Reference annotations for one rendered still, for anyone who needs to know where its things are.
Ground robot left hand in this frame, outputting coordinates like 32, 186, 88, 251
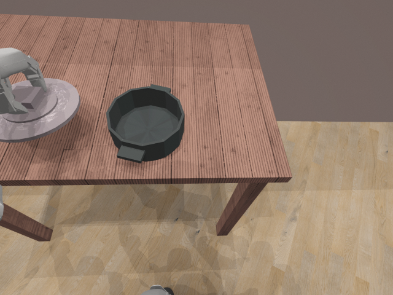
0, 48, 47, 114

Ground table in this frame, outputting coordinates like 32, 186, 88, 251
0, 14, 292, 242

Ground knob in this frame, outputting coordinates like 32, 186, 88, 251
11, 86, 45, 109

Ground pot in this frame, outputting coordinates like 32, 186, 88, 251
106, 84, 185, 163

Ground left robot shin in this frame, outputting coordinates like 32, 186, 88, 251
150, 285, 167, 292

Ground lid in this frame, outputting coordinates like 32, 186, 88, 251
0, 78, 80, 143

